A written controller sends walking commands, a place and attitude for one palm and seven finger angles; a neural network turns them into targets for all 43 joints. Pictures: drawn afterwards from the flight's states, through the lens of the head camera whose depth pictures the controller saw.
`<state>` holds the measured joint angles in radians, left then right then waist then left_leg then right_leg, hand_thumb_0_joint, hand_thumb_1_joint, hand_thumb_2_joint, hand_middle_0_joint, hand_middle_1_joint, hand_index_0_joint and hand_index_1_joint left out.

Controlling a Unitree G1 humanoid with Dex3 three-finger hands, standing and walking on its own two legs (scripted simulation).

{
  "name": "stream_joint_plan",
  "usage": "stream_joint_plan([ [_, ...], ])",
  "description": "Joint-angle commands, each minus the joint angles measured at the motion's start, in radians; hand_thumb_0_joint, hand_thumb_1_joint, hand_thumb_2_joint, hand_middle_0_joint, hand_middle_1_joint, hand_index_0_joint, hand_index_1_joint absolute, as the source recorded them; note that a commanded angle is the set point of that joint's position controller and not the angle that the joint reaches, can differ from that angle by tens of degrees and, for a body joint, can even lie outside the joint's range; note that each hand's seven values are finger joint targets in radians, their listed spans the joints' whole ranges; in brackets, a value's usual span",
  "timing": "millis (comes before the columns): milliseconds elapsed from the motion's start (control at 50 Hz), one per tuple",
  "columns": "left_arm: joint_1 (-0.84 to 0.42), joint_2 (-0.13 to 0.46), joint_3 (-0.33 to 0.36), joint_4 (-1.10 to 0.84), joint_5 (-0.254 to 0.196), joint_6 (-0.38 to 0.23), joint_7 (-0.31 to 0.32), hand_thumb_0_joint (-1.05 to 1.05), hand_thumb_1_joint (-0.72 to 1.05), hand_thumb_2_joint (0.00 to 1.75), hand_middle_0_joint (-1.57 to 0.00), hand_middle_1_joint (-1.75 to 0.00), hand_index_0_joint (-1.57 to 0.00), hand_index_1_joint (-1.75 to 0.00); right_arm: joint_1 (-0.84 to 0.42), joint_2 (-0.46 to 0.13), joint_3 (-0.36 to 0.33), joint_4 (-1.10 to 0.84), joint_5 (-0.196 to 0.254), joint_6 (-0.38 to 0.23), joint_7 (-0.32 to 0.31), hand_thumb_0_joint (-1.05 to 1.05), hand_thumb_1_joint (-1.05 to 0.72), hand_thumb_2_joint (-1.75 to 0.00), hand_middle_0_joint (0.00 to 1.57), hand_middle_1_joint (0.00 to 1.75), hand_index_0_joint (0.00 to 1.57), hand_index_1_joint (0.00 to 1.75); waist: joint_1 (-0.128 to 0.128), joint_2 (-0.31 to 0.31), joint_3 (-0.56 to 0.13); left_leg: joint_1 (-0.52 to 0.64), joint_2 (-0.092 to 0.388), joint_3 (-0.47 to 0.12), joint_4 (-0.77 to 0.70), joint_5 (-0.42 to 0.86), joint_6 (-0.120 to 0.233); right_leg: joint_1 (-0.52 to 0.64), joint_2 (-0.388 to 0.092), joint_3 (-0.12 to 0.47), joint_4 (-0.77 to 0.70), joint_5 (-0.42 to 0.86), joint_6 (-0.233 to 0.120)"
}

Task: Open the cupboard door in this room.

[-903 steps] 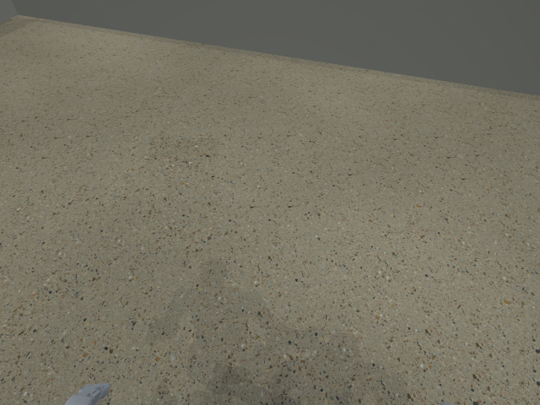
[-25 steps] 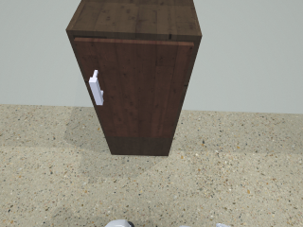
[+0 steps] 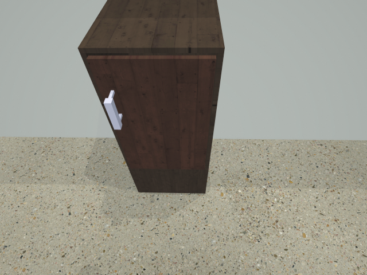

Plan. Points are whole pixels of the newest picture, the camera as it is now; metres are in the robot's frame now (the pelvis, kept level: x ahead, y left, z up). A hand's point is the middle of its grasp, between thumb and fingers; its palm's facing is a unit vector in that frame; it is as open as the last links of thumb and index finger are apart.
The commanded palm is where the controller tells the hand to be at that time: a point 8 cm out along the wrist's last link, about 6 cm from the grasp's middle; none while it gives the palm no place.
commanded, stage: come to a stop and stand still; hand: left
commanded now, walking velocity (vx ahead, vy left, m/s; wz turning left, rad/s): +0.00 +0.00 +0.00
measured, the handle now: (115, 110) +0.58 +0.28 -0.04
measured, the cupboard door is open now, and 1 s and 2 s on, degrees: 0 0 0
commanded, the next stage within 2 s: look again from close up in 0.52 s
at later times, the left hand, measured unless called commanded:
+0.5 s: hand out of the picture +0.01 +0.22 -0.19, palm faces +0.01 -0.99 -0.17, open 7.4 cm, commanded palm none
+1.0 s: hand out of the picture +0.00 +0.20 -0.18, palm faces +0.01 -0.98 -0.21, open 7.4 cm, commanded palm none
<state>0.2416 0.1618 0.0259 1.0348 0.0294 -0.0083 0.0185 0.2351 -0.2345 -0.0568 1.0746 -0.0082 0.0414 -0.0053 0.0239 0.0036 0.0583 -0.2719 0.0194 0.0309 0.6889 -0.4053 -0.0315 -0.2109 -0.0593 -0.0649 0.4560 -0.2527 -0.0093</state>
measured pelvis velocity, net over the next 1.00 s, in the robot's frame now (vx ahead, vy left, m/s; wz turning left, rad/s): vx -0.02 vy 0.02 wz -0.01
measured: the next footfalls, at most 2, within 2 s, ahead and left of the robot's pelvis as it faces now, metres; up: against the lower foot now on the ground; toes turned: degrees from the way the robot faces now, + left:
left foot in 0.08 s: +0.00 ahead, +0.15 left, +0.00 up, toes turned +3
left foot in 1.82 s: +0.12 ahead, +0.19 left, +0.00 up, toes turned +6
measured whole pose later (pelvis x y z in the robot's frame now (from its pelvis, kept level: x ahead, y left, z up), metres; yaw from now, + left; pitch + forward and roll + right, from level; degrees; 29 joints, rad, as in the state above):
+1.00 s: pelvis -0.02 +0.02 -0.01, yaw +0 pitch -3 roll +0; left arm 0.27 0.16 0.00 1.08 0.02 0.00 0.03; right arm 0.29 -0.16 0.00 1.06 -0.01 -0.01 -0.03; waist -0.01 0.02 0.02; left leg -0.16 0.02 0.05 0.53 -0.32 0.00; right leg -0.22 -0.07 -0.06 0.55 -0.28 0.03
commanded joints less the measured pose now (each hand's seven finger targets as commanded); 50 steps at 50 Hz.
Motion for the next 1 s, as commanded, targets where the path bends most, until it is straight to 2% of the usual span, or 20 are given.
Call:
stream_joint_plan([
  [0,0.030,0.200,0.043,-0.007,-0.014,0.000,0.018,0.00,0.90,0.90,-0.20,-0.30,-0.20,-0.30,0.044,-0.012,0.012,-0.038,0.001,-0.039,-0.010,0.00,-0.90,-0.90,0.20,0.30,0.20,0.30,-0.009,-0.161,-0.097,0.108,-0.007,0.020,-0.303,0.186,0.002,0.084,-0.192,0.169,-0.049,0.382,-0.087],
  [20,0.021,0.173,0.037,-0.010,-0.019,0.003,0.017,0.00,0.90,0.90,-0.20,-0.30,-0.20,-0.30,0.065,-0.030,0.010,-0.024,0.002,-0.048,-0.012,0.00,-0.90,-0.90,0.20,0.30,0.20,0.30,-0.015,-0.111,-0.108,0.191,0.028,-0.012,-0.345,0.273,0.015,0.030,-0.140,0.130,-0.002,0.310,-0.052],
  [40,0.030,0.138,0.029,-0.013,-0.023,0.008,0.014,0.00,0.90,0.90,-0.20,-0.30,-0.20,-0.30,0.068,-0.069,0.006,-0.023,-0.003,-0.055,-0.016,0.00,-0.90,-0.90,0.20,0.30,0.20,0.30,-0.012,0.010,-0.131,0.244,0.118,-0.098,-0.334,0.396,0.049,-0.040,-0.080,0.076,0.036,0.177,-0.013],
  [60,0.039,0.107,0.019,-0.008,-0.023,0.011,0.012,0.00,0.90,0.90,-0.20,-0.30,-0.20,-0.30,0.049,-0.103,0.003,-0.027,-0.006,-0.054,-0.020,0.00,-0.90,-0.90,0.20,0.30,0.20,0.30,0.001,0.089,-0.129,0.214,0.198,-0.158,-0.335,0.457,0.093,-0.047,-0.045,0.025,0.035,0.049,0.014],
  [80,0.033,0.095,0.015,-0.001,-0.018,0.013,0.013,0.00,0.90,0.90,-0.20,-0.30,-0.20,-0.30,0.016,-0.108,0.004,-0.029,-0.007,-0.047,-0.020,0.00,-0.90,-0.90,0.20,0.30,0.20,0.30,0.007,0.068,-0.089,0.136,0.207,-0.143,-0.357,0.356,0.105,-0.016,-0.029,0.014,0.011,-0.026,0.024],
  [100,0.022,0.089,0.008,0.013,-0.016,0.011,0.009,0.00,0.90,0.90,-0.20,-0.30,-0.20,-0.30,-0.003,-0.090,0.010,-0.022,-0.006,-0.052,-0.023,0.00,-0.90,-0.90,0.20,0.30,0.20,0.30,0.007,0.063,-0.067,0.126,0.172,-0.117,-0.359,0.365,0.093,-0.005,-0.033,0.013,-0.009,0.062,0.026],
  [140,0.011,0.100,0.003,0.032,-0.016,0.014,0.008,0.00,0.90,0.90,-0.20,-0.30,-0.20,-0.30,0.002,-0.070,0.018,-0.010,-0.001,-0.053,-0.026,0.00,-0.90,-0.90,0.20,0.30,0.20,0.30,0.001,0.107,-0.022,0.091,0.142,-0.094,-0.374,0.389,0.078,0.033,-0.041,0.016,-0.019,0.100,0.028],
  [200,0.034,0.111,-0.004,0.064,-0.019,0.011,0.009,0.00,0.90,0.90,-0.20,-0.30,-0.20,-0.30,0.021,-0.050,0.025,0.005,0.001,-0.057,-0.030,0.00,-0.90,-0.90,0.20,0.30,0.20,0.30,-0.006,0.072,-0.012,0.106,0.113,-0.062,-0.350,0.416,0.058,0.054,-0.054,0.038,-0.052,0.175,0.020],
  [320,0.042,0.106,-0.012,0.083,-0.017,0.010,0.014,0.00,0.90,0.90,-0.20,-0.30,-0.20,-0.30,0.041,-0.044,0.027,0.021,0.004,-0.062,-0.032,0.00,-0.90,-0.90,0.20,0.30,0.20,0.30,-0.013,0.012,0.004,0.125,0.109,-0.059,-0.362,0.405,0.050,0.053,-0.060,0.038,-0.071,0.175,0.027],
  [500,0.055,0.096,-0.014,0.091,-0.019,0.007,0.019,0.00,0.90,0.90,-0.20,-0.30,-0.20,-0.30,0.070,-0.032,0.031,0.038,0.003,-0.072,-0.036,0.00,-0.90,-0.90,0.20,0.30,0.20,0.30,-0.015,0.033,-0.010,0.147,0.102,-0.050,-0.364,0.494,0.047,0.081,-0.067,0.029,-0.069,0.216,0.030],
  [580,0.064,0.095,-0.013,0.093,-0.021,0.003,0.020,0.00,0.90,0.90,-0.20,-0.30,-0.20,-0.30,0.084,-0.026,0.030,0.045,0.004,-0.074,-0.038,0.00,-0.90,-0.90,0.20,0.30,0.20,0.30,-0.014,0.012,-0.022,0.158,0.099,-0.045,-0.350,0.515,0.048,0.096,-0.070,0.030,-0.070,0.253,0.026],
  [600,0.101,0.109,-0.020,0.106,-0.010,-0.020,0.062,0.00,0.90,0.90,-0.20,-0.30,-0.20,-0.30,0.046,-0.074,0.033,-0.022,0.015,-0.082,-0.026,0.00,-0.90,-0.90,0.20,0.30,0.20,0.30,-0.015,0.078,-0.017,0.096,0.116,-0.033,-0.191,0.771,0.025,0.054,-0.083,0.085,-0.008,0.421,0.008],
  [620,0.104,0.146,-0.010,0.085,-0.009,-0.034,0.052,0.00,0.90,0.90,-0.20,-0.30,-0.20,-0.30,0.057,-0.059,0.040,-0.050,0.005,-0.079,-0.020,0.00,-0.90,-0.90,0.20,0.30,0.20,0.30,-0.021,0.085,-0.027,0.076,0.087,-0.021,-0.184,0.741,0.018,0.084,-0.096,0.037,0.026,0.490,-0.005],
  [640,0.101,0.122,-0.011,0.064,-0.010,-0.030,0.043,0.00,0.90,0.90,-0.20,-0.30,-0.20,-0.30,0.110,-0.022,0.035,-0.041,-0.006,-0.089,-0.025,0.00,-0.90,-0.90,0.20,0.30,0.20,0.30,-0.028,0.108,-0.098,0.095,0.077,-0.029,-0.207,0.727,0.029,0.109,-0.086,0.038,0.104,0.468,-0.009],
  [660,0.103,0.107,-0.014,0.062,-0.013,-0.029,0.039,0.00,0.90,0.90,-0.20,-0.30,-0.20,-0.30,0.130,-0.029,0.034,-0.036,-0.007,-0.090,-0.030,0.00,-0.90,-0.90,0.20,0.30,0.20,0.30,-0.024,0.079,-0.165,0.125,0.096,-0.046,-0.189,0.775,0.046,0.111,-0.073,0.027,0.111,0.401,-0.013],
  [680,0.097,0.095,-0.016,0.058,-0.016,-0.025,0.037,0.00,0.90,0.90,-0.20,-0.30,-0.20,-0.30,0.138,-0.040,0.034,-0.042,-0.005,-0.086,-0.033,0.00,-0.90,-0.90,0.20,0.30,0.20,0.30,-0.027,0.031,-0.189,0.146,0.111,-0.056,-0.183,0.787,0.056,0.106,-0.059,0.013,0.104,0.336,-0.015],
  [740,0.085,0.083,-0.014,0.038,-0.013,-0.012,0.031,0.00,0.90,0.90,-0.20,-0.30,-0.20,-0.30,0.126,-0.039,0.032,-0.057,-0.005,-0.078,-0.036,0.00,-0.90,-0.90,0.20,0.30,0.20,0.30,-0.024,0.027,-0.113,0.116,0.109,-0.050,-0.191,0.713,0.066,0.058,-0.046,0.011,0.092,0.252,-0.012],
  [820,0.075,0.088,-0.015,0.031,-0.012,-0.007,0.024,0.00,0.90,0.90,-0.20,-0.30,-0.20,-0.30,0.111,-0.014,0.037,-0.061,-0.003,-0.066,-0.030,0.00,-0.90,-0.90,0.20,0.30,0.20,0.30,-0.028,-0.036,0.015,0.023,0.081,-0.048,-0.249,0.389,0.063,0.018,-0.055,0.035,0.038,0.219,-0.009],
  [860,0.078,0.090,-0.014,0.027,-0.015,-0.005,0.022,0.00,0.90,0.90,-0.20,-0.30,-0.20,-0.30,0.108,-0.015,0.039,-0.054,-0.004,-0.065,-0.027,0.00,-0.90,-0.90,0.20,0.30,0.20,0.30,-0.027,-0.017,0.038,0.008,0.075,-0.045,-0.270,0.304,0.061,0.005,-0.053,0.049,0.018,0.168,-0.008],
  [980,0.083,0.102,-0.010,0.013,-0.015,-0.004,0.015,0.00,0.90,0.90,-0.20,-0.30,-0.20,-0.30,0.114,-0.003,0.041,-0.050,-0.006,-0.057,-0.020,0.00,-0.90,-0.90,0.20,0.30,0.20,0.30,-0.027,-0.039,0.073,-0.008,0.051,-0.032,-0.295,0.129,0.057,-0.043,-0.056,0.087,-0.068,-0.038,-0.014],
])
